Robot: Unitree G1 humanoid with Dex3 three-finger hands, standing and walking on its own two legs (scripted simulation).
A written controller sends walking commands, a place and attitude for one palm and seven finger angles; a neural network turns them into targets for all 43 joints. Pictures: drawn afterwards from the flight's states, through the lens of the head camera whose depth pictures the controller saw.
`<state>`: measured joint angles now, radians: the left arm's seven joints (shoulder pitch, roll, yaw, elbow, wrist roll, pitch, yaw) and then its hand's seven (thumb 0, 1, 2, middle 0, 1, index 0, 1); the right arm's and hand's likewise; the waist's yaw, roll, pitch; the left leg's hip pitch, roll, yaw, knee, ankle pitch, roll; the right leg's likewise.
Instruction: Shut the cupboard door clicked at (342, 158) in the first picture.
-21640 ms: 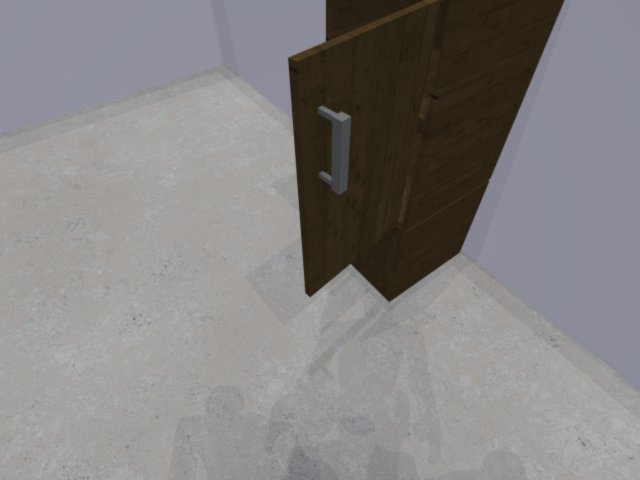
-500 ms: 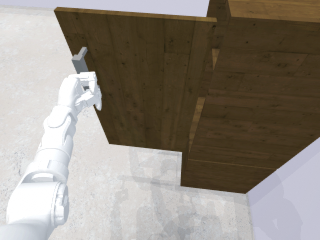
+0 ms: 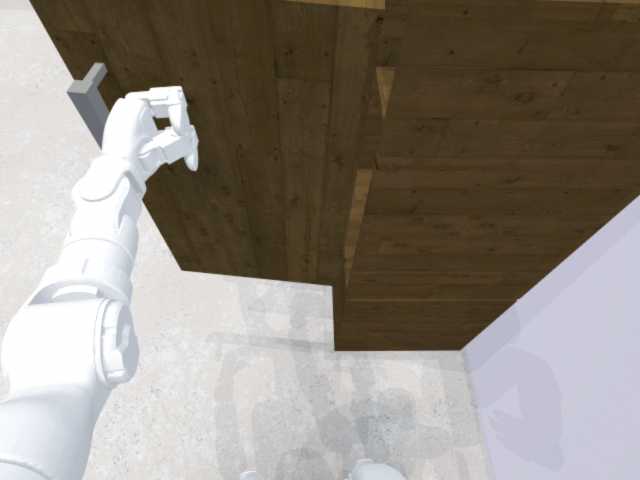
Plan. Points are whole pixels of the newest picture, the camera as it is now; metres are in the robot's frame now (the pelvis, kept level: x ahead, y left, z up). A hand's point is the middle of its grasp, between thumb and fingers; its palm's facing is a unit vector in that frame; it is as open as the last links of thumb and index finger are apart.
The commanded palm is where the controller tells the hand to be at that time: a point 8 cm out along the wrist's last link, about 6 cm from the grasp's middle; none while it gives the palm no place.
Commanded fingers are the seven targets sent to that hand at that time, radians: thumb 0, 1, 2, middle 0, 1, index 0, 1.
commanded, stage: push the door shut along its arc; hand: left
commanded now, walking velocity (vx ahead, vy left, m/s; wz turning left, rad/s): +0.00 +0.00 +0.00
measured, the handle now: (115, 128) +0.54 +0.20 +0.12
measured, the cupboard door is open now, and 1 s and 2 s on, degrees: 84 62 59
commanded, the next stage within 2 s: pull the fist back off the door in 0.80 s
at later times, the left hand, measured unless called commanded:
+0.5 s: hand (194, 124) +0.53 +0.11 +0.13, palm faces -0.32 -0.95 +0.00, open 3.0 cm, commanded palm +0.55 +0.14 +0.12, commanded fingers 0.00 0.90 0.90 -1.30 -1.50 -1.30 -1.50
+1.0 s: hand (223, 92) +0.58 +0.07 +0.13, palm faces -0.17 -0.98 +0.13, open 3.3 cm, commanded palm +0.57 +0.10 +0.12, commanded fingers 0.00 0.90 0.90 -1.30 -1.50 -1.30 -1.50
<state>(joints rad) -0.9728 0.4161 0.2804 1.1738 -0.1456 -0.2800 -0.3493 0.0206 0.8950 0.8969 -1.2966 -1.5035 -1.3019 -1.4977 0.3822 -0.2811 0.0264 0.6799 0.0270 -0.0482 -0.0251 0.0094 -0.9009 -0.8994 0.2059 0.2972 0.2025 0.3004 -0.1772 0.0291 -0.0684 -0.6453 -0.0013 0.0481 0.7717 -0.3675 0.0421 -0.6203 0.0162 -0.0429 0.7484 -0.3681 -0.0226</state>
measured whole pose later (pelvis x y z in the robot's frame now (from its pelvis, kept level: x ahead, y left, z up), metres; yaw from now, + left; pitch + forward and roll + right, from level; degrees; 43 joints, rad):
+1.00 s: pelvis -0.01 +0.00 -0.03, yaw +1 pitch +25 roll -3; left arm -1.44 0.46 0.29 1.40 -0.11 -0.16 -0.18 0.01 0.96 1.01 -1.30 -1.50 -1.32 -1.50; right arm 0.45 -0.29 0.02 0.74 -0.04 -0.08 -0.01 0.01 -0.90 -0.90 0.21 0.30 0.20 0.30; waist -0.25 0.07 -0.08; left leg -0.97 0.01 0.00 0.95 -0.41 0.04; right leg -0.91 0.02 -0.10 0.88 -0.40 -0.03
